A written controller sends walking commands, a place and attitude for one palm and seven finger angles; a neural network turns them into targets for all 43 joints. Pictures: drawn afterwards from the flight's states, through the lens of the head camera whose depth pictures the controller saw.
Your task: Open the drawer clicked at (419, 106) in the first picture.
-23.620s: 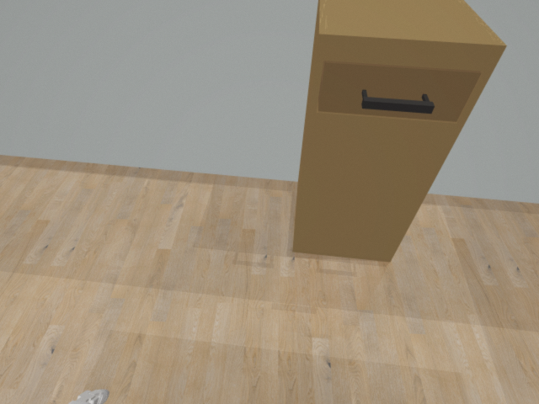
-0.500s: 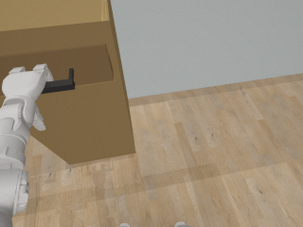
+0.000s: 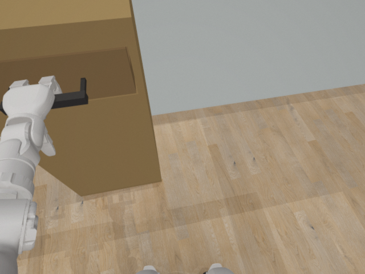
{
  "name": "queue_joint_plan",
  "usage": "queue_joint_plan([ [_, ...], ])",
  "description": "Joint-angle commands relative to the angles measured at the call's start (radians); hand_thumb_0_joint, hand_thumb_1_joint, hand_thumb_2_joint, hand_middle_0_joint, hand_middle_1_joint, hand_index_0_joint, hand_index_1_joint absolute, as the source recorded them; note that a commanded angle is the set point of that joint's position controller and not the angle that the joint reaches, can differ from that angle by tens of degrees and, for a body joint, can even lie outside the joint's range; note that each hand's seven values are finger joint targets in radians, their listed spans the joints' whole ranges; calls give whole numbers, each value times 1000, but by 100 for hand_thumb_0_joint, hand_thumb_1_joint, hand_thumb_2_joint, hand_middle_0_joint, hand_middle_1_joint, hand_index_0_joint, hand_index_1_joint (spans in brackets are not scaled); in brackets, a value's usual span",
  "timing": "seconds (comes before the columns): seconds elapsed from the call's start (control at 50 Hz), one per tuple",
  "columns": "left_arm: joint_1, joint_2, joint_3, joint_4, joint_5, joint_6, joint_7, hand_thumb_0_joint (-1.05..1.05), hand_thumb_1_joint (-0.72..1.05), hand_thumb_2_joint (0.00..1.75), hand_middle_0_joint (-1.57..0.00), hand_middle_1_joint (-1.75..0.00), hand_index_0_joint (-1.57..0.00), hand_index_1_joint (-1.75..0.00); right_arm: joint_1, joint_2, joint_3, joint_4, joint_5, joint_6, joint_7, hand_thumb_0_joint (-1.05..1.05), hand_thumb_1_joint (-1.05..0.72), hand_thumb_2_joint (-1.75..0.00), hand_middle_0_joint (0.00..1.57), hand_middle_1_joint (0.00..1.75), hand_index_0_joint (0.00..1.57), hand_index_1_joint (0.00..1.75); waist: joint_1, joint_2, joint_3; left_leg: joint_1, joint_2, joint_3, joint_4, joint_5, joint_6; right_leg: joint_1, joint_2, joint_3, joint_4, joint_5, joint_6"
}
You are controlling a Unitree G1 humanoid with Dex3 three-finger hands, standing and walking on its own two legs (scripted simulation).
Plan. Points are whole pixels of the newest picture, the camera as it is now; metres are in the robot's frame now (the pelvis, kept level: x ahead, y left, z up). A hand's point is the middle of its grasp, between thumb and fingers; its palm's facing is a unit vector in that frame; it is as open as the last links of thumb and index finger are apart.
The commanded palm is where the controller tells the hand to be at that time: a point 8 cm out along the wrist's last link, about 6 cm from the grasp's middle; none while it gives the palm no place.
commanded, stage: lower the fingers behind the handle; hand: left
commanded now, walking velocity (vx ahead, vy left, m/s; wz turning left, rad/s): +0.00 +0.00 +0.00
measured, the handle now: (47, 95) +0.50 +0.30 +0.07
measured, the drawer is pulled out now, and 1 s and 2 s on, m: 0.00 0.00 0.03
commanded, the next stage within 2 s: close the thumb around the handle in 0.14 s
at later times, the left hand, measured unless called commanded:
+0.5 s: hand (49, 115) +0.46 +0.30 +0.04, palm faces -0.06 -0.02 -1.00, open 11.9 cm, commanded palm +0.45 +0.30 +0.10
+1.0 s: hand (47, 116) +0.46 +0.30 +0.04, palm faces -0.07 -0.02 -1.00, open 5.3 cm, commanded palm +0.44 +0.30 +0.10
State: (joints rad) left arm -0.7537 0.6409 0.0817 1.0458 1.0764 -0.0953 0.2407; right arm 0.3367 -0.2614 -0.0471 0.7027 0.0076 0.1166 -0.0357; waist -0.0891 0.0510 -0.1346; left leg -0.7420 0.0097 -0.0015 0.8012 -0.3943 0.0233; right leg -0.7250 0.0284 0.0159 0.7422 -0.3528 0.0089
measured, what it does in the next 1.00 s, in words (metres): stands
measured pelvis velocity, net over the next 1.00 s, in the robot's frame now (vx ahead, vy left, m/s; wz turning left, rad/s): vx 0.00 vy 0.00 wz -0.01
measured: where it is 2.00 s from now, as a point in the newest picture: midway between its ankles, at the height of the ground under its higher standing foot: outside the picture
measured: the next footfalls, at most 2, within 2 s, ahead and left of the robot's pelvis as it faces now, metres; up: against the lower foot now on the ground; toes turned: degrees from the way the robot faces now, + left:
none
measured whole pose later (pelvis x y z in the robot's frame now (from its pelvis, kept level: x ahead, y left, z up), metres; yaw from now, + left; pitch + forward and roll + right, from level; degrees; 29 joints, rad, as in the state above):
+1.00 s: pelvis +0.00 +0.00 +0.00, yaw +0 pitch +20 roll -2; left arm -0.73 0.64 0.10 1.01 1.08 -0.13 0.24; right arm 0.36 -0.27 -0.05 0.71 0.00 0.12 -0.04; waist -0.10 0.05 -0.14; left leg -0.75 0.01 0.00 0.81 -0.40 0.02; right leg -0.74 0.03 0.02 0.75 -0.35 0.01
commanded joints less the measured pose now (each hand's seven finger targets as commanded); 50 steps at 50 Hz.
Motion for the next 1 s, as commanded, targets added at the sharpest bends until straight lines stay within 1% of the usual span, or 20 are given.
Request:
queue_joint_plan([
  [0.0,-394,273,39,-223,-7,-36,5,0,-50,30,-30,-120,-30,-120,138,-171,-67,-51,-1,-19,-22,0,-90,-90,20,30,20,30,-11,50,-421,320,-14,2,-58,470,18,187,32,-34,-63,348,-38],
  [0.06,-405,245,34,-240,-13,-62,8,0,-50,30,-30,-120,-30,-120,141,-165,-69,-46,-4,-21,-22,0,-90,-90,20,30,20,30,-18,52,-381,329,-11,-6,-55,484,16,151,34,-42,-66,328,-43],
  [0.1,-373,290,72,-214,-10,-61,18,0,-50,30,-30,-120,-30,-120,142,-172,-65,-40,-5,-16,-19,0,-90,-90,20,30,20,30,-1,58,-375,306,-13,-9,-57,466,12,147,35,-44,-54,309,-44],
  [0.12,-393,267,50,-215,-10,-58,24,0,-50,30,-30,-120,-30,-120,141,-169,-63,-44,-4,-17,-16,0,-90,-90,20,30,20,30,-11,56,-359,297,-14,-11,-60,445,12,134,36,-48,-56,294,-45],
  [0.22,-398,336,106,-224,0,-33,59,0,-50,30,-30,-120,-30,-120,138,-176,-61,-46,-11,-14,-7,0,-90,-90,20,30,20,30,15,79,-426,290,-16,-3,-50,482,10,171,35,-47,-32,330,-47],
  [0.26,-393,311,93,-217,-3,-21,60,0,-39,35,-31,-121,-31,-121,140,-175,-63,-44,-12,-12,-4,0,-90,-90,20,30,20,30,6,60,-428,296,-14,-2,-46,508,9,176,35,-49,-36,349,-46],
  [0.34,-406,304,70,-186,-7,0,54,0,-16,44,-32,-124,-32,-124,138,-179,-60,-47,-3,-12,-7,0,-90,-90,20,30,20,30,-7,25,-384,262,-16,2,-61,431,15,178,32,-46,-51,318,-40],
  [0.38,-425,320,73,-184,-6,2,48,0,-5,49,-33,-125,-33,-125,139,-182,-58,-46,-2,-12,-11,0,-90,-90,20,30,20,30,-10,30,-398,263,-17,5,-64,416,17,192,30,-38,-57,319,-38],
  [0.4,-403,344,90,-167,-5,6,43,0,0,52,-34,-125,-34,-125,135,-184,-56,-44,-1,-10,-12,0,-90,-90,20,30,20,30,3,26,-389,249,-19,6,-67,411,18,199,29,-38,-54,318,-39],
  [0.52,-402,365,83,-127,-4,5,21,0,34,66,-36,-129,-36,-129,126,-185,-44,-52,6,-10,-21,0,-90,-90,20,30,20,30,-1,23,-342,202,-26,15,-77,335,21,200,26,-29,-69,283,-37],
  [0.54,-423,357,75,-142,-1,-1,21,0,40,68,-36,-130,-36,-130,129,-183,-47,-54,6,-12,-24,0,-90,-90,20,30,20,30,-9,25,-357,212,-25,15,-74,341,23,195,26,-29,-67,287,-36],
  [0.6,-399,350,85,-165,-2,-20,22,0,56,76,-38,-131,-38,-131,138,-179,-53,-56,1,-13,-22,0,-90,-90,20,30,20,30,7,51,-406,250,-22,11,-63,403,18,196,29,-33,-53,317,-40],
  [0.66,-396,312,66,-173,-7,-29,23,0,73,83,-39,-133,-39,-133,136,-175,-55,-56,-1,-13,-20,0,-90,-90,20,30,20,30,-2,57,-393,256,-20,13,-59,410,17,183,30,-34,-57,318,-41],
  [0.72,-398,321,67,-177,-11,-32,23,0,90,90,-40,-135,-40,-135,136,-179,-54,-61,3,-15,-21,0,-90,-90,20,30,20,30,-5,36,-373,233,-20,10,-64,373,19,182,30,-33,-60,301,-38],
  [0.76,-445,310,55,-210,-3,-46,29,0,90,90,-40,-135,-40,-135,138,-177,-59,-56,0,-20,-25,0,-90,-90,20,30,20,30,-20,50,-387,252,-20,8,-58,382,21,170,30,-31,-63,302,-39],
  [0.8,-396,336,84,-192,0,-43,34,0,90,90,-40,-135,-40,-135,143,-179,-60,-48,-2,-19,-23,0,-90,-90,20,30,20,30,0,63,-408,264,-20,6,-54,409,18,175,32,-33,-50,310,-41],
  [0.82,-408,317,70,-208,-6,-43,36,0,90,90,-40,-135,-40,-135,142,-178,-61,-52,-2,-20,-22,0,-90,-90,20,30,20,30,-6,64,-413,271,-19,7,-54,408,18,174,32,-34,-53,310,-39],
  [0.86,-387,337,96,-202,-12,-44,34,0,90,90,-40,-135,-40,-135,141,-180,-62,-45,-5,-18,-22,0,-90,-90,20,30,20,30,2,45,-426,267,-19,10,-48,434,19,197,32,-30,-52,342,-39],
  [0.96,-386,325,96,-261,-12,-53,41,0,90,90,-40,-135,-40,-135,135,-175,-65,-47,-8,-16,-16,0,-90,-90,20,30,20,30,10,89,-445,305,-15,3,-46,509,13,197,34,-37,-43,372,-43],
  [0.98,-340,303,87,-237,-17,-46,42,0,90,90,-40,-135,-40,-135,135,-172,-67,-46,-5,-14,-13,0,-90,-90,20,30,20,30,12,68,-433,303,-15,8,-48,496,14,200,35,-39,-46,366,-39],
])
